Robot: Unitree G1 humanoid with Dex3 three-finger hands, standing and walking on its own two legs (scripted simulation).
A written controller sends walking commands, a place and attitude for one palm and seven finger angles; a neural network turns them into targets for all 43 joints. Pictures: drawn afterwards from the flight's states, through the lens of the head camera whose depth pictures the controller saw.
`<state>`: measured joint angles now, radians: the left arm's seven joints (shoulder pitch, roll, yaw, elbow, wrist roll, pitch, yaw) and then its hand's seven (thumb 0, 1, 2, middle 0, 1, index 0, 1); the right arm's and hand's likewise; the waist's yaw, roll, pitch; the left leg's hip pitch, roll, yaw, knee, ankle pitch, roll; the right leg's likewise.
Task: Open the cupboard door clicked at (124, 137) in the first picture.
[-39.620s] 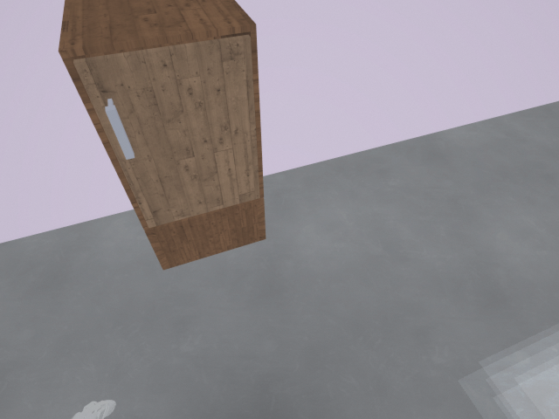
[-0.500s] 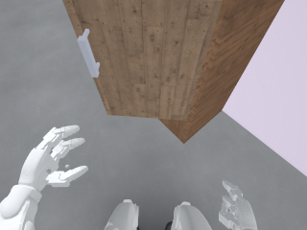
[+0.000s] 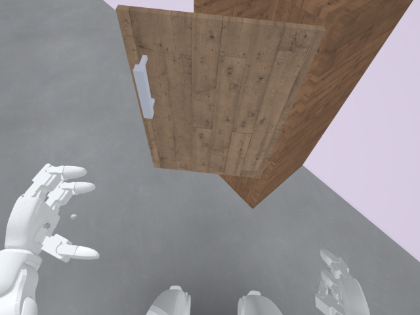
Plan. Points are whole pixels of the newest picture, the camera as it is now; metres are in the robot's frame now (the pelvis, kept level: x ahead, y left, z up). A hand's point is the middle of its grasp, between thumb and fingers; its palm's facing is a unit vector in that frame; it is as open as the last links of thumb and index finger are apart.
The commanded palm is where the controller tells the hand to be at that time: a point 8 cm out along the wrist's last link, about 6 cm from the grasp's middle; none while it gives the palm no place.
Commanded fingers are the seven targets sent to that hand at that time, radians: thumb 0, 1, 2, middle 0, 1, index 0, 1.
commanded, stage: raise the hand with hooked fingers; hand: left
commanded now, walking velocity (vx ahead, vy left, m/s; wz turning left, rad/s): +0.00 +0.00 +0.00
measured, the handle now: (146, 88) +0.60 +0.20 +0.03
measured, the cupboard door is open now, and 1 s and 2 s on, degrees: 44 44 44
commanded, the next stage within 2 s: move the hooked fingers beside the handle in 0.82 s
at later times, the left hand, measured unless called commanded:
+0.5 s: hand (62, 199) +0.29 +0.28 +0.05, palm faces -0.04 -1.00 -0.04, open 14.0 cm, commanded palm +0.27 +0.33 +0.05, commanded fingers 0.00 -0.50 0.30 -0.30 -1.20 -0.30 -1.20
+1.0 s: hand (78, 202) +0.29 +0.25 +0.05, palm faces -0.01 -1.00 -0.04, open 14.0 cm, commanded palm +0.28 +0.30 +0.05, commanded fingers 0.00 -0.50 0.30 -0.30 -1.20 -0.30 -1.20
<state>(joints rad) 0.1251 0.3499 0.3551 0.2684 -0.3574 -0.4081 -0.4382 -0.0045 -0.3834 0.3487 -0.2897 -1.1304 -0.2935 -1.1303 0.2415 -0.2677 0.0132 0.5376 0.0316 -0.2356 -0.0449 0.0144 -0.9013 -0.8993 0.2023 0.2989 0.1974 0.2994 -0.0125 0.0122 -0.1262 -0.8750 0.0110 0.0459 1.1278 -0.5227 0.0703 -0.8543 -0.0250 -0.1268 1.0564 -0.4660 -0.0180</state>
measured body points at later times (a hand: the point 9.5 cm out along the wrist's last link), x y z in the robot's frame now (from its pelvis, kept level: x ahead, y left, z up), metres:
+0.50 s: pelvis +0.00 +0.01 +0.01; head +0.09 +0.03 +0.45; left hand +0.29 +0.33 +0.05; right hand +0.15 -0.25 -0.07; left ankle +0.02 +0.07 -0.66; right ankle +0.03 -0.12 -0.66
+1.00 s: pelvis +0.00 -0.02 +0.00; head +0.08 -0.01 +0.45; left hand +0.29 +0.30 +0.05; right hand +0.16 -0.27 -0.08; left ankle +0.02 +0.07 -0.66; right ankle +0.03 -0.12 -0.66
